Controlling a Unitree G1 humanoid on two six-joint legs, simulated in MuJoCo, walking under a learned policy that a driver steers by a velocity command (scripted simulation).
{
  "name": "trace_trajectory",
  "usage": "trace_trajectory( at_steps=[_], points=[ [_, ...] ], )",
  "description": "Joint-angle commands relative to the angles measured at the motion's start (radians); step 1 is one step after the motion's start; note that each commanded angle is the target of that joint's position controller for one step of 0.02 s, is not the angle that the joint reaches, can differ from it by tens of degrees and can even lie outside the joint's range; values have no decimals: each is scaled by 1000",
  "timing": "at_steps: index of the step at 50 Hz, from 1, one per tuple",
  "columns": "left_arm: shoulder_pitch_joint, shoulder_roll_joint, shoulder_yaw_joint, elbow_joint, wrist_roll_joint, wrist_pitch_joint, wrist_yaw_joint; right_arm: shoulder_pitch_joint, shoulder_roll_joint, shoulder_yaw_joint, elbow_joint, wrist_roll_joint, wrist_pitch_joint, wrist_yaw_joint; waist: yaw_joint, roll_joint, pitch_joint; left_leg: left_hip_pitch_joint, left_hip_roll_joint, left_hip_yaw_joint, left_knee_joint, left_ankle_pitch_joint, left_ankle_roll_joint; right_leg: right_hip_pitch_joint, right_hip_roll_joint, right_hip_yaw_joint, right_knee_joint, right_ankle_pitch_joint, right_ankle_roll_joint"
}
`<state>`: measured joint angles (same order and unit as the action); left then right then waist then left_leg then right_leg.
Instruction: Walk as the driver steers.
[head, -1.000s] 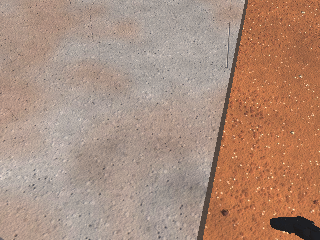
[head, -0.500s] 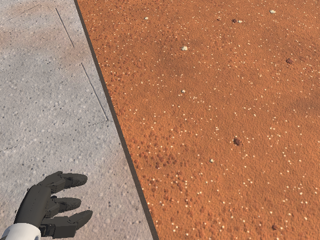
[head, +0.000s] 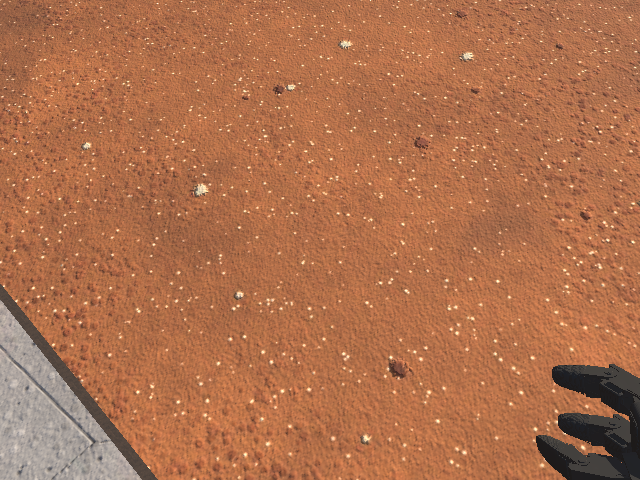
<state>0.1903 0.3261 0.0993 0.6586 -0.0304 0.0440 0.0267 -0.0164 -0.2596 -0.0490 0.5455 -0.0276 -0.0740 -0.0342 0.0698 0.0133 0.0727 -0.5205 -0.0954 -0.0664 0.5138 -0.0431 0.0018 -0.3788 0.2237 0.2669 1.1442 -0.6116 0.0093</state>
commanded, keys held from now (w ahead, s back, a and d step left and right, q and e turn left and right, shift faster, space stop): e+shift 0.08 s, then shift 0.50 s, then e+shift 0.22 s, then w+e+shift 0.20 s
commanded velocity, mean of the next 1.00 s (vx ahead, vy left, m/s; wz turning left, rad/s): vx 0.09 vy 0.00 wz -0.54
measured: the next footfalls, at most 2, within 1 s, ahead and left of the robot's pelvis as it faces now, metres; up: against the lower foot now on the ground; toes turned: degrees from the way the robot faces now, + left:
right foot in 0.32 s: +0.05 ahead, -0.12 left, +0.00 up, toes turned -12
left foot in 0.66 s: +0.09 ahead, +0.12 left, +0.00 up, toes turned -16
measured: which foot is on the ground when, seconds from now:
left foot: down 0.00-0.32, up 0.34-0.64, down 0.66-1.00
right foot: up 0.00-0.30, down 0.32-0.70, up 0.72-1.00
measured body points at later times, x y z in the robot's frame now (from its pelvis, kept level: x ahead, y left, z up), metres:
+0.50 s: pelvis +0.03 -0.01 +0.03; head +0.04 -0.05 +0.48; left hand +0.24 +0.20 -0.06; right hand +0.07 -0.32 -0.10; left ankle +0.08 +0.13 -0.64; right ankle +0.01 -0.11 -0.71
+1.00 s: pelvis +0.03 -0.03 +0.03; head +0.04 -0.06 +0.48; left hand +0.31 +0.14 -0.05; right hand -0.02 -0.34 -0.09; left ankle +0.05 +0.13 -0.71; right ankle -0.03 -0.14 -0.68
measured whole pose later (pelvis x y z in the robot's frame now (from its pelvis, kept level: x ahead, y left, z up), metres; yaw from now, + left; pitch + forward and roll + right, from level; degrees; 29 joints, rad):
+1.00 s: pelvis +0.03 -0.03 +0.03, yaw -31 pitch +2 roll +1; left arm 0.20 0.29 0.10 0.68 -0.03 0.05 -0.03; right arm 0.22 -0.32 -0.10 0.75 0.01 -0.03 -0.03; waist -0.01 0.05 -0.02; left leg -0.11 0.12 0.24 0.38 -0.29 -0.05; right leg -0.44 -0.09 -0.07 0.83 -0.41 -0.02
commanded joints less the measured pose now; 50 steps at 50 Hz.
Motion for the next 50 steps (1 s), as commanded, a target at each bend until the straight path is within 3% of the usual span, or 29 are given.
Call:
trace_trajectory(
  at_steps=[1,2,3,4,5,7,9,12,15,16,17,18,19,20,22,24,27,29,32,33,34,35,36,37,39,40,43,46,50],
  points=[
    [54,197,35,-72,-9,13,-17,90,-72,-29,-82,-6,24,-22,-77,51,-330,575,467,-443,-109,129,276,-326,-184,-100,378,105,95],
    [28,183,35,-81,-7,33,-1,61,-70,-20,-88,-4,40,-25,-67,11,-247,435,399,-346,-151,41,232,-296,-199,-124,343,149,96],
    [23,144,24,-95,-5,40,4,26,-95,-26,-75,0,51,-25,-43,19,-163,313,351,-257,-184,17,206,-263,-219,-154,260,170,86],
    [17,102,13,-104,-3,39,7,35,-115,-35,-58,-4,53,-24,-43,42,-130,248,311,-175,-212,41,191,-224,-230,-189,179,186,75],
    [9,62,0,-108,-2,31,10,63,-129,-42,-37,-9,55,-19,-57,68,-141,245,292,-131,-224,92,201,-195,-227,-216,106,183,70],
    [3,26,-15,-105,3,18,11,93,-142,-51,-9,-9,56,-9,-66,97,-201,298,319,-105,-221,175,238,-150,-242,-225,-12,165,62],
    [-6,25,-23,-96,12,14,4,84,-150,-55,3,7,61,0,-70,103,-238,306,350,-92,-224,148,254,-80,-257,-223,-134,204,47],
    [-6,48,-19,-79,17,19,-11,84,-173,-60,27,28,70,11,-72,144,-220,263,357,-69,-240,-41,243,26,-243,-250,-306,248,19],
    [60,55,-10,-36,24,22,-28,113,-167,-52,64,49,77,12,-38,142,-198,169,340,-30,-185,-191,179,220,-200,-302,-588,353,-49],
    [86,71,-6,-27,25,23,-28,165,-141,-43,90,51,77,16,-33,105,-186,78,309,11,-124,-273,112,324,-225,-249,-680,384,-92],
    [108,138,3,-32,33,22,-19,192,-65,-18,81,17,74,30,-57,-150,-197,-79,197,155,176,-466,-1,429,-462,66,-799,449,-180],
    [45,204,17,-52,68,13,-16,111,-112,-36,31,17,68,20,-33,-271,-151,-159,116,111,359,-583,-33,208,-622,246,-860,464,-345],
    [-24,156,2,-70,79,-6,-12,81,-166,-53,44,26,72,10,-33,-180,-116,-119,139,53,499,-523,-42,150,-560,164,-870,464,-332],
    [-82,112,-13,-62,69,-20,-9,129,-158,-56,67,28,80,7,-75,-160,-110,-108,136,46,537,-449,-45,126,-498,77,-855,466,-278],
    [-133,56,-31,-49,43,-33,-5,202,-139,-56,121,13,93,-6,-97,-136,-117,-69,140,52,588,-342,-75,124,-425,-15,-828,530,-222],
    [-135,6,-51,-34,47,-36,0,216,-114,-50,130,23,93,-5,-109,-134,-135,6,137,59,585,-300,-92,109,-392,-70,-803,639,-221],
    [-101,14,-46,-9,44,-29,3,153,-60,-18,111,25,90,3,-68,-145,-138,82,150,69,328,-330,-86,165,-386,-68,-763,657,-221],
    [-62,35,-39,14,43,-23,1,144,-68,-14,107,29,88,10,-50,-152,-141,143,141,78,212,-398,-77,188,-417,-17,-745,663,-245],
    [-67,98,-15,18,7,-14,5,190,-101,-22,122,29,81,7,-89,-142,-95,250,87,92,-72,-203,-42,153,-389,80,-712,706,-227],
    [-59,102,-9,12,2,-16,10,231,-143,-32,127,17,77,3,-96,-111,-120,339,128,53,-80,-76,-18,104,-362,91,-681,677,-190],
    [-63,79,-7,-13,4,-22,11,261,-221,-54,132,2,79,0,-78,33,-153,425,221,0,-19,101,35,2,-294,9,-617,597,-141],
    [-97,65,-5,-19,-7,-24,12,288,-230,-67,146,-4,83,4,-112,181,-149,437,315,-72,-92,93,122,-99,-189,-138,-486,416,-74],
    [-119,73,2,-32,-2,-22,10,286,-211,-63,141,-9,82,0,-135,260,-134,454,458,-218,-175,152,223,-190,-144,-217,-336,181,-32],
    [-133,90,20,-36,3,-17,7,257,-178,-53,123,-16,79,-13,-142,242,-136,471,543,-271,-204,244,286,-260,-174,-216,-90,3,-1],
    [-72,67,31,-14,-5,9,3,138,-142,-44,91,1,73,-31,-74,119,-106,439,484,-126,-187,223,232,-288,-240,-173,45,73,33],
    [-67,44,25,-13,-5,20,3,103,-142,-47,89,10,71,-33,-64,114,-85,433,445,-55,-188,192,194,-294,-258,-192,-2,135,45],
    [-122,33,17,-63,-7,13,-32,198,-179,-67,120,33,66,-31,-126,169,-118,468,431,-22,-318,-393,154,-291,-294,-285,-111,237,43],
    [-134,28,12,-85,-1,-8,-61,198,-215,-83,126,40,39,-16,-121,151,-99,450,449,28,-371,-525,130,-220,-318,-315,-254,219,-3],
    [-47,31,13,-54,-6,-19,-69,144,-230,-92,127,47,21,21,-64,132,-54,379,445,136,-351,-521,118,-59,-314,-400,-375,186,-61]
  ],
)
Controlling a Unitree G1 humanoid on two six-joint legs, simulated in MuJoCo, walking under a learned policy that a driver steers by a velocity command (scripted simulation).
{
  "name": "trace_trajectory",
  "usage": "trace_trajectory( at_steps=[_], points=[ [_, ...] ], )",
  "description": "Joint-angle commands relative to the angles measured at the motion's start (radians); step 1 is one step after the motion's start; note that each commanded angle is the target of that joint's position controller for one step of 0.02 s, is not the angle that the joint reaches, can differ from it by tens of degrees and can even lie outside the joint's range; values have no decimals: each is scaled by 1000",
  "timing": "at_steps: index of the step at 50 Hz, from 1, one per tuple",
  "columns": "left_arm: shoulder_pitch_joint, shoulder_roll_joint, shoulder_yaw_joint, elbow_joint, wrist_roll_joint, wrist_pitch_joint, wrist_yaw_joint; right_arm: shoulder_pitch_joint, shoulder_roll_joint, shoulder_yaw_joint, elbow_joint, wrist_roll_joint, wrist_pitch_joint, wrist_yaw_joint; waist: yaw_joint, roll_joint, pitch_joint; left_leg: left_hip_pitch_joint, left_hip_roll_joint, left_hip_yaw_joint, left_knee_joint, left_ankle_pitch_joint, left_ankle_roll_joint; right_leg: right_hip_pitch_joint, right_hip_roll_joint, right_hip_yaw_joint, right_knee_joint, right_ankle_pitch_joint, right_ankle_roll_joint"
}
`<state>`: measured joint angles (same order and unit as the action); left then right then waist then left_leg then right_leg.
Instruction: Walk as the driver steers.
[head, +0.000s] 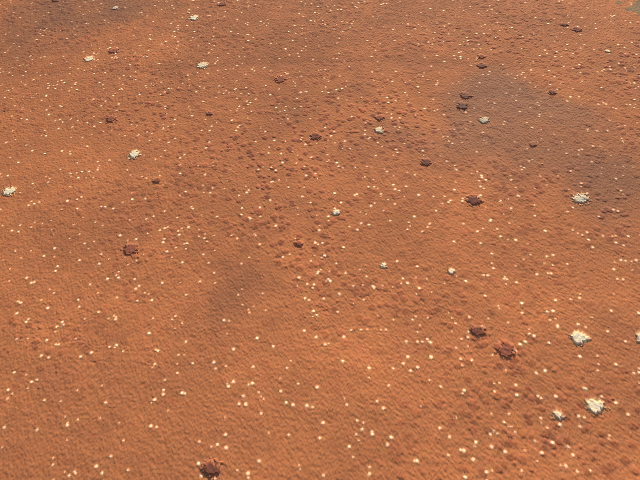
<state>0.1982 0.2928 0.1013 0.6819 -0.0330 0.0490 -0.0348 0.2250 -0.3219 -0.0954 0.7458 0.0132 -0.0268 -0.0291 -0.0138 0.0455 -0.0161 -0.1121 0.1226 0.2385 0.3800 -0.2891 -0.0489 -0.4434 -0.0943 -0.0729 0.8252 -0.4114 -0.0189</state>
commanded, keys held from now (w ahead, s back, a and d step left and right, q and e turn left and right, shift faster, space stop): w+e+shift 0.40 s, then w+shift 0.14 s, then w+q+shift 0.46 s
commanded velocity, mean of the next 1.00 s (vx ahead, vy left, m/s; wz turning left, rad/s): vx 0.89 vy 0.00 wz -0.32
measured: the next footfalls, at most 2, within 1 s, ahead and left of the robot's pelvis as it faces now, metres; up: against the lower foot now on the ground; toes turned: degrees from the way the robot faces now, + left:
right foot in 0.08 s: +0.04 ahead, -0.13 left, +0.00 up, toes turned -10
left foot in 0.48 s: +0.50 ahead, -0.06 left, +0.00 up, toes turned -27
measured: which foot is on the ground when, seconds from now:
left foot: down 0.00-0.06, up 0.08-0.46, down 0.48-0.86, up 0.88-1.00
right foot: up 0.00-0.06, down 0.08-0.50, up 0.52-0.86, down 0.88-1.00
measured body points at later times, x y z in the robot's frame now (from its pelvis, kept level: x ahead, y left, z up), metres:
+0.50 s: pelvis +0.30 -0.10 -0.03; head +0.33 -0.12 +0.41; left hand +0.40 +0.19 -0.15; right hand +0.42 -0.43 -0.09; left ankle +0.47 -0.04 -0.74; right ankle +0.02 -0.12 -0.71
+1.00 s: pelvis +0.68 -0.32 -0.01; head +0.69 -0.33 +0.44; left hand +0.90 -0.12 -0.10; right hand +0.63 -0.60 -0.14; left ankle +0.61 -0.16 -0.63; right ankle +0.65 -0.43 -0.74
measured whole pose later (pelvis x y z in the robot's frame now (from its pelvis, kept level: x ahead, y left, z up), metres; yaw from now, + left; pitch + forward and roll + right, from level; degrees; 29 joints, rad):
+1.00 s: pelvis +0.68 -0.32 -0.01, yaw -15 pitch +2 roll +0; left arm 0.19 0.26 0.01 0.73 0.05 -0.09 0.00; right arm 0.37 -0.32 -0.07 0.82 0.00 -0.04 0.04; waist -0.04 0.04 -0.01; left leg -0.43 0.02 -0.02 1.24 -0.30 0.09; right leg -0.30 -0.02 -0.07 0.54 -0.28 0.00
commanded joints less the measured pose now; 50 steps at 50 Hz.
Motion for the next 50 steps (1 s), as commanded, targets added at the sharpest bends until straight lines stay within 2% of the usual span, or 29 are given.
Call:
trace_trajectory(
  at_steps=[1,2,3,4,5,6,8,10,14,19,22,23,24,25,26,27,28,29,31,34,36,40,42,43,44,45,46,48,50],
  points=[
    [-12,62,11,-61,-7,-24,-6,-119,-162,-43,-74,12,-24,23,48,82,44,-56,222,-137,-181,-284,160,65,12,-91,-102,15,-49],
    [36,72,2,-56,91,-13,-37,-64,-160,-39,-60,-64,7,38,63,43,9,-92,192,-29,-69,-363,126,212,93,-169,-231,20,-69],
    [162,91,20,8,92,-19,-34,-57,-125,-29,-53,-69,20,43,122,-94,-3,-206,112,53,220,-232,105,395,163,-169,-249,18,-84],
    [373,146,38,67,72,-32,-20,-149,-49,1,-99,-74,26,46,244,-311,1,-500,36,79,692,-231,78,564,57,113,-329,-170,-151],
    [326,246,30,13,53,-48,-9,-259,66,40,-214,-77,20,55,190,-476,43,-896,-120,-92,932,-381,32,564,-152,721,-558,-397,-267],
    [274,269,42,-27,52,-56,5,-333,5,35,-274,-88,-1,66,198,-306,42,-1005,-78,-253,971,-270,22,574,-253,920,-720,-404,-339],
    [235,206,21,-14,66,-71,29,-272,-81,22,-222,-75,-29,75,120,-120,77,-914,0,-272,864,-92,12,487,-213,718,-643,-307,-310],
    [178,167,0,-18,58,-91,34,-180,-111,16,-170,-80,-16,80,58,-128,78,-741,3,-261,740,-6,-9,367,-106,569,-688,-225,-271],
    [205,159,1,13,49,-120,24,-270,-70,35,-185,-50,15,84,57,-77,132,-658,-48,-222,517,139,-38,310,-19,449,-728,21,-272],
    [236,185,15,51,33,-134,29,-385,-47,49,-233,-30,5,81,90,-127,124,-458,-89,-228,249,271,-7,321,-38,455,-700,303,-237],
    [194,218,19,66,39,-138,30,-150,-102,20,-169,-33,-5,53,-16,-138,2,-131,-154,-184,223,156,43,358,-32,410,-498,816,-176],
    [178,230,21,79,51,-136,26,62,-133,1,-111,-34,-8,32,-125,-93,-112,94,-179,-145,226,87,61,322,17,349,-237,950,-152],
    [159,187,8,80,62,-144,25,278,-176,-18,-63,-50,-13,8,-227,-59,-210,359,-78,-227,264,-42,78,135,75,323,84,816,-136],
    [181,21,-32,29,41,-155,22,389,-286,-38,-40,-89,-25,3,-205,285,-302,503,174,-725,49,-614,136,-138,226,271,482,153,-104],
    [241,5,-53,22,29,-161,15,224,-251,-27,-58,-82,-31,24,-78,387,-259,396,256,-1186,-216,-687,180,-256,245,311,582,-8,-120],
    [195,62,-45,47,48,-144,19,68,-144,-11,-88,-73,-28,33,-24,188,-103,254,261,-1072,-179,-665,212,-288,150,256,616,88,-123],
    [132,94,-44,50,72,-138,7,67,-95,-4,-72,-61,-31,39,-32,30,-58,143,218,-929,-158,-517,236,-247,113,223,568,149,-116],
    [65,93,-44,32,85,-136,-4,84,-76,3,-45,-61,-36,40,-29,-14,-21,58,170,-813,-152,-386,239,-224,96,223,510,149,-109],
    [14,52,-63,-5,104,-126,-20,132,-47,21,21,-53,-52,44,10,37,37,-45,112,-698,-169,-257,249,-217,59,222,416,122,-85],
    [-113,43,-88,-76,114,-121,-28,181,-67,19,53,-31,-68,43,21,23,115,-96,92,-641,-238,-121,289,-302,6,165,250,163,-29],
    [-206,36,-109,-117,96,-128,-43,157,-99,7,42,-30,-70,39,22,10,134,-209,43,-531,-284,-34,264,-163,12,128,-4,255,6],
    [-213,73,-98,-102,69,-131,-38,187,-170,-13,43,-12,-73,55,27,11,91,-251,56,-479,-280,257,232,181,88,57,-189,347,9],
    [-47,121,-68,-42,80,-138,-8,212,-189,-16,57,-10,-69,57,109,-42,-34,-173,0,-409,34,587,196,400,143,41,-269,276,-9],
    [112,156,-47,-5,92,-143,13,204,-188,-17,55,-7,-71,58,191,-47,-133,-284,-55,-386,297,551,177,625,98,63,-254,226,-21],
    [309,244,-20,9,114,-146,39,183,-84,9,26,-14,-76,56,261,-177,-274,-445,-125,-341,663,150,158,822,-169,352,-310,-158,-43],
    [298,302,-13,-1,126,-138,50,243,22,33,-30,25,-68,50,177,-331,-331,-626,-172,-328,929,-203,161,825,-389,841,-557,-480,-84],
    [187,243,-16,-2,102,-132,52,209,-32,27,-35,13,-51,46,125,-280,-215,-714,-124,-321,1011,-90,168,708,-356,895,-624,-516,-122],
    [84,105,-44,2,85,-144,41,117,-44,23,-20,-17,-28,62,81,-126,-20,-707,-42,-309,939,20,153,502,-255,536,-590,-147,-107],
    [90,63,-55,35,73,-158,43,108,-14,24,-20,-36,2,83,32,-167,33,-664,-8,-309,894,38,129,407,-193,332,-616,82,-73]
  ],
)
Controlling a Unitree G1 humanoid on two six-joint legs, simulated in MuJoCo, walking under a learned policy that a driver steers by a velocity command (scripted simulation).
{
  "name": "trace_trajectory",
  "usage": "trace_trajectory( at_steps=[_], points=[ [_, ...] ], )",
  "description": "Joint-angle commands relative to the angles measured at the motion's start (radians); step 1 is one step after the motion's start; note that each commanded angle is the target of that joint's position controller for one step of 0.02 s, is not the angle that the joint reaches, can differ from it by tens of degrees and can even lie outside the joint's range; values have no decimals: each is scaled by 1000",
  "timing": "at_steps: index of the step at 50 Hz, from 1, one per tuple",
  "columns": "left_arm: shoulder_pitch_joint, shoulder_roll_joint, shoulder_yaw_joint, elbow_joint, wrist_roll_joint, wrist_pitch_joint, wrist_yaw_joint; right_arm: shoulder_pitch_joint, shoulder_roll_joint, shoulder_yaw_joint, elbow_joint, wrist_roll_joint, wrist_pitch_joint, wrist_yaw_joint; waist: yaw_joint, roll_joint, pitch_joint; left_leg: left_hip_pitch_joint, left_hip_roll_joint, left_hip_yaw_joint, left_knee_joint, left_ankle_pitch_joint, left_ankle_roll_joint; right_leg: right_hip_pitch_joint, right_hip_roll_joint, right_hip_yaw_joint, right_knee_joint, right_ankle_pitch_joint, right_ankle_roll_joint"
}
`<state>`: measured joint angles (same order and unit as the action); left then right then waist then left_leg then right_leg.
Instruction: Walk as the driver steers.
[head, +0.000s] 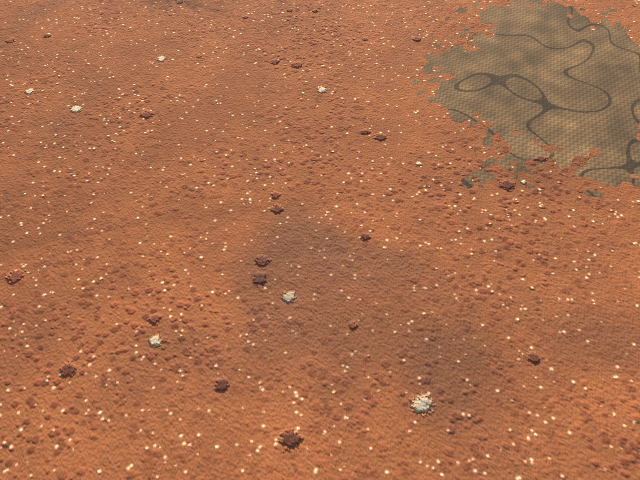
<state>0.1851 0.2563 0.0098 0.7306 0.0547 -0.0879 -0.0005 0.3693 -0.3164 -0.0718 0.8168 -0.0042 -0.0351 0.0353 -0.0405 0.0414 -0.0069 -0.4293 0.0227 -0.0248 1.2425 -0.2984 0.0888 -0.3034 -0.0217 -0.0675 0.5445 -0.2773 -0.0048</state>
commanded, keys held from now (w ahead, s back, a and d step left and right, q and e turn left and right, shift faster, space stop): w+q+shift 0.12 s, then shift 0.88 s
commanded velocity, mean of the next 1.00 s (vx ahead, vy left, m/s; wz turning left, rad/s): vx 0.35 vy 0.00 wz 0.29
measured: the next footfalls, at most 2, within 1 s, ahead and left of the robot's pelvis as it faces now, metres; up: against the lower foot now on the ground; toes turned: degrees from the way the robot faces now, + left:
left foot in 0.28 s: +0.45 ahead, +0.09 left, +0.00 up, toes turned +16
right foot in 0.70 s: +0.64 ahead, -0.09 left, +0.00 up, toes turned +19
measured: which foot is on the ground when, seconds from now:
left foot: up 0.00-0.26, down 0.28-1.00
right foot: down 0.00-0.28, up 0.30-0.68, down 0.70-1.00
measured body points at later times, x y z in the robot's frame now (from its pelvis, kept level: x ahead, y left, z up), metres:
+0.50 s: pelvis +0.37 +0.02 +0.00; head +0.43 +0.03 +0.45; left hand +0.44 +0.33 -0.10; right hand +0.58 -0.18 -0.11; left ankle +0.41 +0.08 -0.73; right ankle +0.45 -0.15 -0.65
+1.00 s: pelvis +0.51 -0.02 +0.00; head +0.53 -0.01 +0.45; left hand +0.60 +0.26 -0.11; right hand +0.66 -0.24 -0.14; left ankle +0.41 +0.08 -0.73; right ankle +0.60 -0.10 -0.73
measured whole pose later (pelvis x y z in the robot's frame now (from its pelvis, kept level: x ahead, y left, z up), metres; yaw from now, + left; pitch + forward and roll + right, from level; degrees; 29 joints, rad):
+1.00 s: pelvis +0.51 -0.02 +0.00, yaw +18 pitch +0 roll +0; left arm 0.11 0.20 0.03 0.77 0.01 -0.02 0.02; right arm 0.20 -0.24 -0.01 0.92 -0.01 0.02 -0.02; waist -0.03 0.00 0.02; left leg -0.17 -0.01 -0.03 0.55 -0.39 0.00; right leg -0.37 0.02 0.00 0.57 -0.20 -0.02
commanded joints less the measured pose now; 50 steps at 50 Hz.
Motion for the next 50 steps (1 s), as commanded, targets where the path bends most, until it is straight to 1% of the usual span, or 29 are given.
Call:
trace_trajectory(
  at_steps=[1,3,6,8,9,10,12,13,14,15,16,17,18,19,20,21,23,25,28,32,34,35,36,37,38,40,42,47,50],
  points=[
    [121,85,34,10,-26,-31,5,-72,-3,4,-107,-22,25,25,50,-158,43,-364,105,-38,23,56,-14,261,-255,258,-346,44,-77],
    [152,66,30,40,-37,-45,0,-161,10,12,-149,-26,41,36,44,-131,63,-412,105,-11,3,110,-19,271,-238,135,-371,231,-67],
    [129,82,33,57,-31,-57,1,-282,7,30,-212,-22,39,52,20,-127,97,-369,89,48,-161,262,-9,226,-189,-49,-411,416,-50],
    [122,93,31,69,-34,-57,7,-351,16,49,-233,-33,26,64,12,-53,158,-213,35,133,-426,339,5,147,-145,-147,-419,634,-39],
    [160,120,34,82,-39,-60,11,-363,15,54,-230,-40,17,68,22,-41,149,-112,-22,189,-514,373,13,151,-143,-158,-384,834,-35],
    [188,159,40,91,-42,-60,17,-317,5,54,-207,-47,10,69,5,-58,107,-5,-81,221,-556,384,21,180,-147,-155,-302,1036,-31],
    [178,235,55,87,-48,-40,32,-81,-53,34,-125,-61,-1,53,-106,-112,-41,282,-145,171,-606,360,60,191,-175,-132,20,1213,-31],
    [114,348,86,60,-97,-30,40,-11,-122,-10,-150,28,-8,29,-197,-128,-133,452,-81,42,-657,470,90,164,-185,-80,191,1176,-13],
    [135,246,63,55,-83,-22,38,32,-177,-12,-113,37,-3,7,-176,16,-168,611,21,-76,-725,680,101,47,-60,-96,528,387,19],
    [343,118,22,35,-31,-30,16,-37,-278,-15,-153,-17,-8,-19,-9,314,-361,966,287,-404,-536,1361,251,-269,43,26,970,-393,55],
    [340,209,29,40,-70,-41,0,-22,-216,-15,-184,-32,-7,-14,-88,118,-603,1025,375,-580,-655,1141,377,-329,44,237,1065,-372,52],
    [233,240,41,16,-101,-37,4,-87,-195,-12,-190,-17,-9,-7,-74,-15,-456,850,327,-509,-748,989,351,-329,1,216,989,-301,49],
    [178,206,38,-5,-94,-30,16,-166,-160,-5,-182,10,-20,-4,-13,-105,-250,639,281,-430,-802,868,305,-367,-36,174,897,-247,57],
    [160,194,39,7,-81,-13,29,-207,-125,7,-184,19,-29,-6,18,-146,-147,468,261,-377,-844,853,281,-346,-61,157,855,-218,70],
    [179,191,45,9,-73,5,37,-222,-125,6,-181,8,-38,-7,48,-147,-98,324,243,-329,-879,883,267,-271,-76,156,821,-183,79],
    [199,172,46,9,-68,22,43,-229,-118,7,-174,-2,-43,-4,71,-123,-89,231,224,-285,-909,878,260,-213,-86,158,775,-162,87],
    [193,123,42,3,-61,36,53,-244,-87,13,-151,-2,-52,-3,86,-72,-83,134,182,-182,-931,926,243,-162,-92,145,640,-129,96],
    [152,90,36,-15,-54,37,55,-257,-81,13,-133,-2,-43,-16,86,-32,-103,140,132,-97,-917,980,211,-159,-78,125,487,-22,100],
    [76,72,29,-21,-53,34,46,-253,-74,13,-114,4,-16,-32,53,9,-134,176,81,-22,-899,868,156,-105,-50,102,271,201,95],
    [-19,107,39,-47,-56,33,32,-222,-65,18,-68,0,1,-29,19,48,-95,206,125,-81,-861,647,142,-68,-35,121,103,231,71],
    [4,118,49,-42,-42,27,25,-240,-49,27,-54,10,1,-28,56,42,-85,185,116,-102,-786,506,99,30,-14,105,-52,295,28],
    [6,144,56,-41,-32,23,27,-200,-25,35,-40,6,-7,-27,49,6,-80,161,71,-97,-741,384,48,104,-47,144,-112,501,0],
    [-10,201,64,-59,-21,23,33,-109,-1,41,-32,-19,-20,-24,-16,-105,-108,92,-7,-68,-676,148,-8,214,-170,252,-61,861,-58],
    [-21,156,54,-57,-18,34,35,-24,26,50,-4,-14,-23,-27,-38,-217,-179,52,-44,-30,-625,-90,-58,275,-256,332,-47,880,-175],
    [-21,90,40,-51,-29,43,28,-63,-6,47,-2,-10,-11,-33,-9,-218,-197,89,-22,-21,-624,-123,-84,239,-256,363,-69,729,-207],
    [-88,79,38,-56,-41,59,13,-114,-28,39,3,-5,32,-42,-14,-156,-136,137,-8,-17,-715,-52,-87,130,-160,292,-88,377,-135],
    [-96,102,47,-55,-42,57,7,-146,-41,35,12,-10,59,-46,5,-107,-61,122,-12,-29,-754,-30,-71,82,-98,229,-83,243,-79],
    [-75,74,48,-21,-46,52,19,-142,-30,37,52,-5,45,-59,22,-87,-91,141,1,-40,-763,67,-73,164,-77,201,-34,416,-84],
    [-86,71,53,-4,-49,59,24,-141,-21,36,78,-3,42,-64,24,-68,-84,141,1,-37,-770,80,-80,177,-69,192,-29,421,-92]
  ],
)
